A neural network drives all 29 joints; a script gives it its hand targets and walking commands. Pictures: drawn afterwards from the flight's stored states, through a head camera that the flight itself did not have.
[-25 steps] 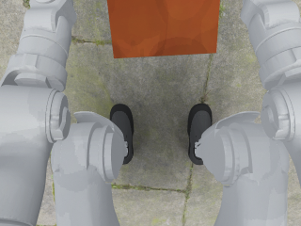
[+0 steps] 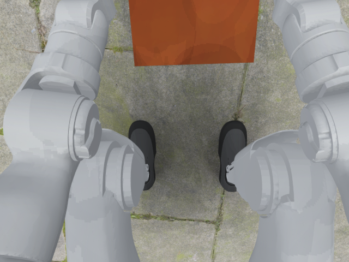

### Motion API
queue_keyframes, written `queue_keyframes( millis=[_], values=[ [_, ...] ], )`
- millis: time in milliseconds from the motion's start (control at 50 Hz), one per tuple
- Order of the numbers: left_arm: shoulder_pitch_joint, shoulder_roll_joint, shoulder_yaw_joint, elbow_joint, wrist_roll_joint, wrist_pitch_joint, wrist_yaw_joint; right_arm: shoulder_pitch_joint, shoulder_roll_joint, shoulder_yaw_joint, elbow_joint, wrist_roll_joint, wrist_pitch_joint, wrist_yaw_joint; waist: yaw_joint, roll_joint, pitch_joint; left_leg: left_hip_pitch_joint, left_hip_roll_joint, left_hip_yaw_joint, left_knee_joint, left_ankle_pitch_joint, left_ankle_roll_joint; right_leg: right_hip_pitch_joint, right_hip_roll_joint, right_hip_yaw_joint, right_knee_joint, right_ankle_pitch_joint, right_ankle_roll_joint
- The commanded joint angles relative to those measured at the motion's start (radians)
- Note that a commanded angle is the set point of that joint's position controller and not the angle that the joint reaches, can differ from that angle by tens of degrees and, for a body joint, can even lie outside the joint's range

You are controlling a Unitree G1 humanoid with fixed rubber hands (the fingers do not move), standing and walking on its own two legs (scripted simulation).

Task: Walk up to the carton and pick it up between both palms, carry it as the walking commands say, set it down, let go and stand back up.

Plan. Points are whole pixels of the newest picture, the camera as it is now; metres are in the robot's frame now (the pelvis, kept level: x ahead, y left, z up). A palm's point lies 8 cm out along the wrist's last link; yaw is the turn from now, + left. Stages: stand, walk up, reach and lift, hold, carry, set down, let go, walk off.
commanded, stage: reach and lift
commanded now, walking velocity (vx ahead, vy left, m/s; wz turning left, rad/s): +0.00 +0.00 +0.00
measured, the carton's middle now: out of the picture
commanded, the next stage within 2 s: none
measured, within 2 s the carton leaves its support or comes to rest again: leaves its support in 0.72 s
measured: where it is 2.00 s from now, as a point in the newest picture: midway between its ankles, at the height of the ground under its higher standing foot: (186, 166)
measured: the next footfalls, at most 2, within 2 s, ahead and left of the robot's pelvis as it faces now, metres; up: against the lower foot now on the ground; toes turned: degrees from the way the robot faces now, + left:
none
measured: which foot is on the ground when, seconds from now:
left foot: down 0.00-1.00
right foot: down 0.00-1.00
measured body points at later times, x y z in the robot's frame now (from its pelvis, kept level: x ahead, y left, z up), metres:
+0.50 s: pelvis +0.00 +0.00 -0.01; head +0.38 +0.01 +0.21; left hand +0.57 +0.16 -0.20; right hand +0.57 -0.13 -0.21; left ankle +0.12 +0.13 -0.33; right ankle +0.12 -0.12 -0.33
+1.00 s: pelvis -0.01 +0.00 -0.02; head +0.36 +0.00 +0.23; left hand +0.58 +0.14 -0.15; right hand +0.56 -0.13 -0.18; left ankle +0.12 +0.13 -0.33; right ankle +0.12 -0.12 -0.33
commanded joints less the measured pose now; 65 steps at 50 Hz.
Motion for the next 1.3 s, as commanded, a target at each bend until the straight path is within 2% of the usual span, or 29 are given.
queue_keyframes(
  millis=[0,40,60,100,140,160,180,360,380,400,520,540,580,620,660,700,760,840,860,880,940,1020,1040,1100,1140,1200,1240,1260,1280],
  values=[
    [-0.300,-0.854,-0.075,-0.107,0.084,0.047,-0.228,-0.464,0.847,0.084,-0.216,-0.017,0.021,0.229,0.081,-0.036,-1.148,0.527,-0.117,0.102,-0.100,0.297,0.019,0.468,0.115,-0.014,-0.091,0.257,0.016],
    [-0.297,-0.879,-0.078,-0.127,0.095,0.058,-0.255,-0.445,0.907,0.083,-0.230,-0.019,0.035,0.254,0.091,-0.035,-1.122,0.510,-0.116,0.106,-0.100,0.278,0.022,0.474,0.115,-0.016,-0.093,0.250,0.014],
    [-0.301,-0.909,-0.069,-0.134,0.103,0.070,-0.266,-0.432,0.907,0.068,-0.214,-0.038,0.044,0.261,0.065,-0.047,-1.106,0.499,-0.116,0.101,-0.094,0.270,0.023,0.460,0.116,-0.029,-0.084,0.242,0.016],
    [-0.291,-0.940,-0.068,-0.155,0.111,0.081,-0.283,-0.448,0.943,0.072,-0.252,-0.028,0.050,0.280,0.078,-0.031,-1.097,0.492,-0.118,0.105,-0.099,0.279,0.030,0.458,0.123,-0.027,-0.087,0.244,0.010],
    [-0.269,-0.967,-0.070,-0.148,0.097,0.089,-0.296,-0.419,0.948,0.068,-0.249,-0.031,0.054,0.282,0.054,-0.039,-1.107,0.480,-0.122,0.105,-0.088,0.282,0.032,0.478,0.119,-0.032,-0.078,0.259,0.009],
    [-0.257,-0.978,-0.064,-0.146,0.116,0.093,-0.300,-0.427,0.978,0.067,-0.246,-0.029,0.060,0.290,0.087,-0.021,-1.091,0.474,-0.126,0.108,-0.095,0.288,0.034,0.470,0.120,-0.026,-0.079,0.259,0.008],
    [-0.270,-0.994,-0.076,-0.154,0.091,0.095,-0.306,-0.417,0.977,0.070,-0.254,-0.036,0.060,0.290,0.048,-0.042,-1.109,0.472,-0.124,0.104,-0.084,0.297,0.033,0.478,0.121,-0.034,-0.073,0.269,0.002],
    [-0.318,-1.018,-0.109,-0.197,0.055,0.094,-0.309,-0.470,1.007,0.109,-0.304,0.014,0.053,0.288,0.069,-0.022,-1.145,0.494,-0.128,0.111,-0.080,0.335,0.034,0.501,0.120,-0.039,-0.061,0.313,-0.003],
    [-0.313,-1.033,-0.114,-0.189,0.047,0.098,-0.305,-0.482,1.001,0.112,-0.319,0.018,0.051,0.284,0.042,-0.039,-1.178,0.527,-0.125,0.104,-0.075,0.342,0.041,0.499,0.123,-0.051,-0.061,0.306,-0.001],
    [-0.316,-1.033,-0.117,-0.203,0.050,0.093,-0.300,-0.494,1.017,0.117,-0.328,0.029,0.050,0.283,0.067,-0.028,-1.208,0.535,-0.133,0.107,-0.073,0.362,0.042,0.503,0.126,-0.050,-0.052,0.322,0.000],
    [-0.433,-1.059,-0.194,-0.322,-0.017,0.090,-0.277,-0.572,1.026,0.161,-0.429,0.070,0.049,0.255,0.041,-0.033,-1.495,0.657,-0.131,0.121,-0.070,0.441,0.026,0.674,0.130,-0.069,-0.043,0.427,0.003],
    [-0.453,-1.052,-0.201,-0.350,-0.015,0.090,-0.267,-0.597,1.034,0.176,-0.466,0.082,0.047,0.249,0.064,-0.019,-1.560,0.698,-0.134,0.123,-0.075,0.464,0.022,0.683,0.134,-0.071,-0.039,0.443,0.006],
    [-0.479,-1.068,-0.232,-0.388,-0.053,0.097,-0.255,-0.635,1.042,0.202,-0.513,0.095,0.050,0.234,0.041,-0.042,-1.716,0.769,-0.137,0.121,-0.068,0.510,0.021,0.773,0.135,-0.078,-0.038,0.488,0.009],
    [-0.523,-1.079,-0.246,-0.469,-0.060,0.104,-0.239,-0.656,1.053,0.216,-0.569,0.111,0.062,0.226,0.043,-0.032,-1.843,0.842,-0.143,0.129,-0.081,0.549,0.015,0.847,0.141,-0.078,-0.051,0.525,0.015],
    [-0.523,-1.082,-0.280,-0.515,-0.066,0.113,-0.219,-0.663,1.087,0.246,-0.619,0.139,0.068,0.216,0.078,-0.011,-1.986,0.934,-0.144,0.132,-0.085,0.608,0.012,0.889,0.149,-0.079,-0.043,0.580,0.018],
    [-0.491,-1.128,-0.285,-0.504,-0.064,0.128,-0.216,-0.662,1.075,0.236,-0.633,0.126,0.070,0.208,0.046,-0.003,-2.021,0.957,-0.150,0.132,-0.091,0.607,0.008,0.894,0.146,-0.093,-0.054,0.567,0.017],
    [-0.445,-1.180,-0.270,-0.475,-0.047,0.162,-0.222,-0.699,1.097,0.237,-0.706,0.123,0.084,0.208,0.044,-0.008,-2.066,0.959,-0.149,0.137,-0.099,0.572,0.016,0.912,0.143,-0.085,-0.078,0.539,0.020],
    [-0.479,-1.191,-0.206,-0.475,0.001,0.185,-0.232,-0.724,1.169,0.202,-0.682,0.107,0.119,0.220,0.105,-0.025,-2.049,0.899,-0.150,0.160,-0.121,0.497,0.026,0.895,0.151,-0.081,-0.110,0.473,0.024],
    [-0.460,-1.218,-0.203,-0.477,0.001,0.200,-0.241,-0.784,1.154,0.218,-0.753,0.120,0.120,0.224,0.089,-0.036,-2.094,0.912,-0.151,0.158,-0.125,0.478,0.026,0.921,0.146,-0.085,-0.121,0.455,0.024],
    [-0.467,-1.228,-0.190,-0.472,0.015,0.204,-0.242,-0.761,1.154,0.197,-0.700,0.099,0.130,0.230,0.082,-0.040,-2.042,0.884,-0.152,0.161,-0.141,0.439,0.027,0.893,0.146,-0.093,-0.131,0.406,0.025],
    [-0.488,-1.230,-0.154,-0.476,0.038,0.224,-0.241,-0.880,1.180,0.208,-0.822,0.135,0.137,0.232,0.131,-0.054,-2.171,0.899,-0.148,0.175,-0.139,0.424,0.039,0.943,0.151,-0.084,-0.146,0.401,0.032],
    [-0.467,-1.250,-0.117,-0.474,0.053,0.257,-0.250,-0.962,1.179,0.213,-0.920,0.141,0.150,0.228,0.136,-0.079,-2.257,0.924,-0.151,0.176,-0.154,0.424,0.044,0.990,0.153,-0.083,-0.178,0.393,0.043],
    [-0.466,-1.240,-0.098,-0.418,0.083,0.261,-0.252,-0.921,1.196,0.184,-0.819,0.119,0.158,0.233,0.153,-0.073,-2.156,0.871,-0.144,0.175,-0.171,0.376,0.043,0.918,0.150,-0.090,-0.175,0.347,0.040],
    [-0.450,-1.281,-0.090,-0.436,0.096,0.280,-0.261,-0.920,1.215,0.187,-0.845,0.118,0.172,0.233,0.141,-0.078,-2.200,0.887,-0.146,0.176,-0.172,0.382,0.044,0.951,0.158,-0.085,-0.198,0.345,0.040],
    [-0.399,-1.266,-0.050,-0.354,0.119,0.290,-0.272,-0.937,1.191,0.178,-0.833,0.090,0.173,0.234,0.142,-0.135,-2.125,0.816,-0.143,0.178,-0.170,0.338,0.048,0.922,0.152,-0.091,-0.198,0.305,0.043],
    [-0.399,-1.300,-0.074,-0.414,0.111,0.301,-0.276,-0.936,1.229,0.211,-0.872,0.117,0.187,0.232,0.162,-0.097,-2.229,0.860,-0.143,0.181,-0.178,0.375,0.047,0.970,0.154,-0.080,-0.210,0.330,0.047],
    [-0.416,-1.320,-0.100,-0.486,0.091,0.310,-0.279,-0.946,1.224,0.213,-0.930,0.115,0.197,0.224,0.115,-0.106,-2.350,0.916,-0.151,0.172,-0.184,0.413,0.044,1.044,0.155,-0.091,-0.211,0.374,0.050],
    [-0.380,-1.308,-0.094,-0.426,0.107,0.317,-0.283,-0.927,1.223,0.215,-0.886,0.115,0.204,0.223,0.139,-0.095,-2.303,0.876,-0.145,0.174,-0.179,0.409,0.046,1.010,0.151,-0.086,-0.205,0.371,0.055],
    [-0.401,-1.343,-0.130,-0.480,0.077,0.324,-0.278,-0.942,1.228,0.235,-0.945,0.126,0.205,0.221,0.107,-0.087,-2.415,0.957,-0.152,0.175,-0.176,0.448,0.043,1.052,0.155,-0.094,-0.209,0.401,0.053]
  ],
)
